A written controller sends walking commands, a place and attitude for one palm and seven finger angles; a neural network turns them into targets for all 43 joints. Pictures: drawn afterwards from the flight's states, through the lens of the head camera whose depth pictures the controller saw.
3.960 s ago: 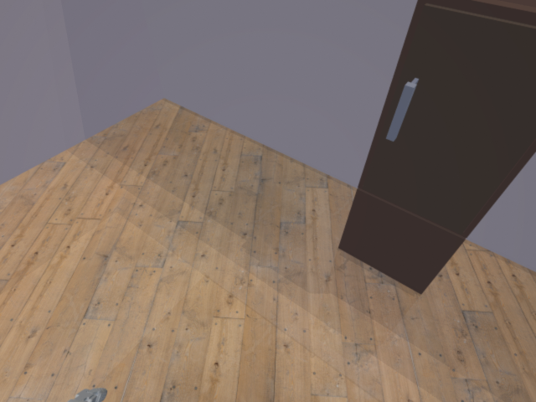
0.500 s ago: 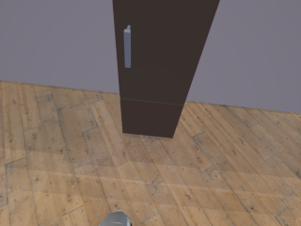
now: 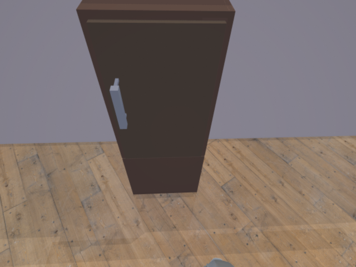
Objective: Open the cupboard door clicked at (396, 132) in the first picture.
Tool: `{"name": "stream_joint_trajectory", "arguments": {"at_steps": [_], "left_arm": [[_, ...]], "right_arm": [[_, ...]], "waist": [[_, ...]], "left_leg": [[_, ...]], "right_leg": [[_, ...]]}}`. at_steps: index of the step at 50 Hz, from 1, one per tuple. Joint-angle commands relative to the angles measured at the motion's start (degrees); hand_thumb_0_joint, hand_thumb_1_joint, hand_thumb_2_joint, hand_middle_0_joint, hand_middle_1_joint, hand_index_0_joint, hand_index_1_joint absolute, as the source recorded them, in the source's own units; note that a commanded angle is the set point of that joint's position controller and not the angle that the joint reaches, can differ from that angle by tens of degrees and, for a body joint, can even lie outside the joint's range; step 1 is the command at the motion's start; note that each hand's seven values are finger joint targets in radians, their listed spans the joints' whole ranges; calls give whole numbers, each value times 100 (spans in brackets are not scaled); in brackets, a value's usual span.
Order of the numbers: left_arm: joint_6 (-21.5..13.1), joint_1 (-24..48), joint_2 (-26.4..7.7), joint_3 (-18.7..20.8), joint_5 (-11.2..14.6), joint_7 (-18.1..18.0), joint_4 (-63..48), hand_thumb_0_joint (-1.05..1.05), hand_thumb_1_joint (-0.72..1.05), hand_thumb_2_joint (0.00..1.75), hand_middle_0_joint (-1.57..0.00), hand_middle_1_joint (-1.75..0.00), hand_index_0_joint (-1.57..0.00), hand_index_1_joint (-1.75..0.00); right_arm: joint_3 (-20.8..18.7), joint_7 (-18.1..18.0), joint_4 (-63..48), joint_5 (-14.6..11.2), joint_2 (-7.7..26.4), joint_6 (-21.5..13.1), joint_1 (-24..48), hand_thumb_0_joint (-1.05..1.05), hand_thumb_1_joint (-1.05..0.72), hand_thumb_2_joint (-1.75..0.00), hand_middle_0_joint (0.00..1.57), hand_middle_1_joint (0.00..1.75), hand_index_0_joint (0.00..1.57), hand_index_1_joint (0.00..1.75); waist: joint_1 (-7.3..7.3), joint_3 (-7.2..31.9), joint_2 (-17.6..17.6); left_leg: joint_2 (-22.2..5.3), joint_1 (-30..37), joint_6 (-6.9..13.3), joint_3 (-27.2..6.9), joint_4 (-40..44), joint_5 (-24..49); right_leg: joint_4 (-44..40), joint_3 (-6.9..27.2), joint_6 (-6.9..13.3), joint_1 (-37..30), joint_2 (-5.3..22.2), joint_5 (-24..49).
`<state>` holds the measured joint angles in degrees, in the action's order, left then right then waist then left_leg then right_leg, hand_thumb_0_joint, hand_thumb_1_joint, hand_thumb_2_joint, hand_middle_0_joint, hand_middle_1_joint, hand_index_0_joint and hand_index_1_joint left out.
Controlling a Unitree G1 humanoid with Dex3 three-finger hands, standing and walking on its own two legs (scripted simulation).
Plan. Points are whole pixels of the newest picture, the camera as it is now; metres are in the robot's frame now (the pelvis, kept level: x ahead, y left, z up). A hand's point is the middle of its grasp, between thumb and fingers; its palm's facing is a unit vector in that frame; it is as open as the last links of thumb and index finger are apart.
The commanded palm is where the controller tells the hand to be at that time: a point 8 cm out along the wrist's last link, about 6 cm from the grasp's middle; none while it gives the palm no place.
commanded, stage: come to a stop and stand still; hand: left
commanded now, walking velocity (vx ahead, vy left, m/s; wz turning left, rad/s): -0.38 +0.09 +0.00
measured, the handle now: (120, 104) +0.58 +0.19 +0.00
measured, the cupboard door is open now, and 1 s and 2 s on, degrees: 0 0 0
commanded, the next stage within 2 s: look again from close up in 1.58 s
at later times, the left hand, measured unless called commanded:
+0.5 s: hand out of the picture +0.10 +0.22 -0.19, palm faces +0.11 -0.97 -0.22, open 7.3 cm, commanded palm none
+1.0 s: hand out of the picture -0.01 +0.20 -0.17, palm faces +0.01 -0.98 -0.18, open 7.4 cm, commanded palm none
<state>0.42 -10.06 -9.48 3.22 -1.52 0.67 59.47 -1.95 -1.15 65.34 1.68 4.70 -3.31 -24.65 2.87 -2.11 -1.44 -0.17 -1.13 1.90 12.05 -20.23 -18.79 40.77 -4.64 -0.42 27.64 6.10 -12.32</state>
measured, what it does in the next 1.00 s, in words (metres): steps on the spot: right foot, then left foot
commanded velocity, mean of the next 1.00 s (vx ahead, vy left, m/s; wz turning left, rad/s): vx -0.06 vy -0.04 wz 0.00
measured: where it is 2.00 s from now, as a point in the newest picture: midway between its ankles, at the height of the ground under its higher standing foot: outside the picture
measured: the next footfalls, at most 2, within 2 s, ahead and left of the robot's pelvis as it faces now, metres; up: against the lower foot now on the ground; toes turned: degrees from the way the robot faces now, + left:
right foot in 0.06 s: +0.14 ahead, -0.13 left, +0.00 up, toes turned -8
left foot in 0.50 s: +0.06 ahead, +0.14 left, +0.00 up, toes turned +6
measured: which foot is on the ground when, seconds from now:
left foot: down 0.00-0.08, up 0.10-0.48, down 0.50-1.00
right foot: up 0.00-0.04, down 0.06-0.50, up 0.52-1.00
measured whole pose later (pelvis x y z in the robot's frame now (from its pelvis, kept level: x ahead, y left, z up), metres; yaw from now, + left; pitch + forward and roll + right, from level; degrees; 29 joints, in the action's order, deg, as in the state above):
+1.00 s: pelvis -0.01 +0.01 +0.01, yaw +0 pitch +0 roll -1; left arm 3.5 -15.9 -11.6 2.9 -0.8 0.1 62.3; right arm -2.8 -2.1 62.6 1.4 8.4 0.7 -18.6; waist 2.3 -1.5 -1.5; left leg -4.2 -13.5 -0.6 4.5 -22.1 -8.3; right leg 37.8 -1.1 -2.2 14.2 2.4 -23.4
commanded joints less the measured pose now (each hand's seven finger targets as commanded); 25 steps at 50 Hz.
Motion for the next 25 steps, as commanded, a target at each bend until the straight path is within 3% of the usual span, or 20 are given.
{"name": "stream_joint_trajectory", "arguments": {"at_steps": [1,2,3,4,5,6,9,12,13,15,20,22,23,24,25], "left_arm": [[-239,-376,-68,-15,-6,-74,-165,0,90,90,-20,-30,-20,-30],[-313,-906,-299,19,-4,-138,22,0,90,90,-20,-30,-20,-30],[-393,-1402,-740,94,-13,-241,157,0,90,90,-20,-30,-20,-30],[-377,-1596,-1083,121,52,-275,220,0,90,90,-20,-30,-20,-30],[-331,-1321,-1128,102,59,-311,124,0,90,90,-20,-30,-20,-30],[-294,-1115,-1061,150,42,-346,81,0,90,90,-20,-30,-20,-30],[-133,-550,-803,140,28,-422,-123,0,90,90,-20,-30,-20,-30],[-83,-203,-838,190,8,-431,-293,0,90,90,-20,-30,-20,-30],[-72,-73,-875,199,12,-428,-374,0,90,90,-20,-30,-20,-30],[-37,158,-923,215,-2,-407,-518,0,90,90,-20,-30,-20,-30],[39,183,-1103,261,-84,-333,-657,0,90,90,-20,-30,-20,-30],[69,202,-1095,252,-85,-313,-650,0,90,90,-20,-30,-20,-30],[109,221,-1039,235,-41,-297,-667,0,90,90,-20,-30,-20,-30],[158,80,-787,164,24,-270,-671,0,90,90,-20,-30,-20,-30],[201,-186,-363,64,84,-241,-738,0,90,90,-20,-30,-20,-30]], "right_arm": [[-114,-115,-32,-14,843,24,-384,0,-90,-90,20,30,20,30],[-85,-106,-35,-80,749,8,-373,0,-90,-90,20,30,20,30],[-36,-87,-110,-158,551,-6,-498,0,-90,-90,20,30,20,30],[-45,-106,-143,-231,490,72,-615,0,-90,-90,20,30,20,30],[-100,-149,-199,-250,531,156,-469,0,-90,-90,20,30,20,30],[-112,-139,-217,-244,471,250,-282,0,-90,-90,20,30,20,30],[-180,-132,-327,-160,498,506,319,0,-90,-90,20,30,20,30],[-257,-44,-443,-108,542,677,355,0,-90,-90,20,30,20,30],[-268,-14,-493,-90,581,722,375,0,-90,-90,20,30,20,30],[-278,22,-627,-72,673,748,446,0,-90,-90,20,30,20,30],[-254,64,-938,-92,761,615,807,0,-90,-90,20,30,20,30],[-230,58,-940,-104,787,512,598,0,-90,-90,20,30,20,30],[-221,59,-875,-98,826,463,375,0,-90,-90,20,30,20,30],[-242,58,-847,-90,1083,389,251,0,-90,-90,20,30,20,30],[-328,40,-999,-19,1625,318,422,0,-90,-90,20,30,20,30]], "waist": [[-295,-82,668],[-525,329,311],[-614,1131,-456],[-529,1632,-705],[-471,1455,-464],[-515,1427,-883],[-461,443,-203],[-322,465,-295],[-263,454,-501],[-199,518,-761],[-291,605,-1197],[-163,664,-1185],[-37,676,-920],[17,586,74],[-58,300,2054]], "left_leg": [[-1352,-156,412,-653,-609,4004],[-1156,-696,157,-611,-1250,3828],[-723,-1678,-175,-377,-2152,2085],[-228,-1713,-353,-523,-3087,-1429],[-205,-1821,-315,-916,-3550,-1803],[-271,-2013,-327,-990,-3993,-1788],[-258,-2365,-376,-1263,-4618,-1415],[-175,-2424,-487,-1282,-4702,-949],[-188,-2414,-530,-1280,-4699,-766],[-197,-2323,-568,-1246,-4387,-610],[-186,-1902,-496,-1016,-2994,-638],[-194,-1346,-436,-909,-1940,-197],[-169,-774,-410,-842,-1100,493],[-484,-444,-389,-1269,-285,607],[-1823,-1065,-101,-3052,673,635]], "right_leg": [[-1250,-363,138,-1014,-433,471],[-1558,-22,157,-2146,-192,1868],[-1238,1162,516,-3570,948,4651],[-1177,1696,1236,-3809,1928,6948],[-1221,1403,1470,-3446,1987,7249],[-1268,1414,1516,-3261,1884,6884],[-1672,1077,1296,-2054,1691,5599],[-1848,695,1120,-1700,1510,4725],[-1925,578,1084,-1505,1464,4339],[-1991,485,1055,-1374,1370,3653],[-1951,571,985,-1374,1197,2222],[-1735,608,797,-1157,1064,1322],[-1479,530,564,-805,866,610],[-763,300,302,-352,459,-346],[283,-60,-133,263,-314,-1757]]}}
